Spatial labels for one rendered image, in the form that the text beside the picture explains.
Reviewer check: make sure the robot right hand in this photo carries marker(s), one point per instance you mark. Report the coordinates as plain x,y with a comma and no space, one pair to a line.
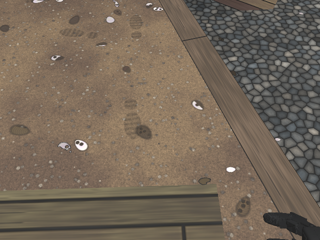
293,223

